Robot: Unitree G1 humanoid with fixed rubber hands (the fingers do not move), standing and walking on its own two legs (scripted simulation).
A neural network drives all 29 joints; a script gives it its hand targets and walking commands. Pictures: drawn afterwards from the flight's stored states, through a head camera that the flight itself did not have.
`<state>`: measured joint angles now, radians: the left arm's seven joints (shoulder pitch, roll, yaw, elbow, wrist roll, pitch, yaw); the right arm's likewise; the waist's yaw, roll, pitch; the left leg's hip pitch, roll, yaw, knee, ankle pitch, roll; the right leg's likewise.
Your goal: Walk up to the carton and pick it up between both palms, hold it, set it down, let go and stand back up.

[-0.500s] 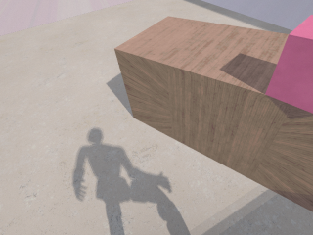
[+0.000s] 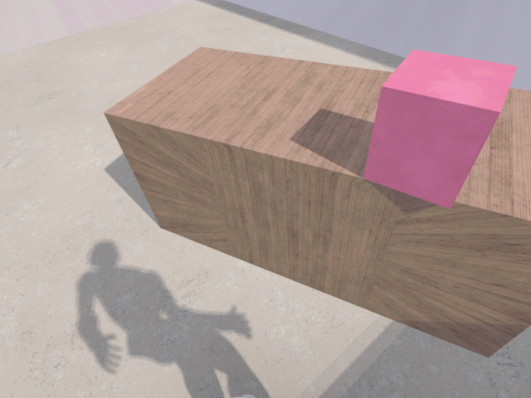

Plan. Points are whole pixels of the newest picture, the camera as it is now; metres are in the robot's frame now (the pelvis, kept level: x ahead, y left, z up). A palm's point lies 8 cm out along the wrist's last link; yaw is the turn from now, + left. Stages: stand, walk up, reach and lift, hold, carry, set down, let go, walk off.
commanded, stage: walk up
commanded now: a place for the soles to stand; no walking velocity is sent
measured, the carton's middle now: (431, 128) +0.72 -0.29 +0.03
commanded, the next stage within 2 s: none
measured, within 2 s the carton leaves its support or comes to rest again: neither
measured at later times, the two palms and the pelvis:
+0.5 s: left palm (172, 329) +0.27 +0.24 -0.11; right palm out of the picture +0.08 -0.26 -0.15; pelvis +0.12 +0.01 -0.02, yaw -18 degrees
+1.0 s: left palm (195, 269) +0.41 +0.24 -0.13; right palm out of the picture +0.18 -0.23 -0.13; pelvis +0.19 +0.04 -0.03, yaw -27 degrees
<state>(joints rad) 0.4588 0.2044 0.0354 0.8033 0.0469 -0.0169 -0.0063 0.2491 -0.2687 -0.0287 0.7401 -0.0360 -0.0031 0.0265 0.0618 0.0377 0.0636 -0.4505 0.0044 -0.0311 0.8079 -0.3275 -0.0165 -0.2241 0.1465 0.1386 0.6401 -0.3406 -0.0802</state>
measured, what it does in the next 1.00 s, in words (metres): walks ahead, turning right: left foot, then right foot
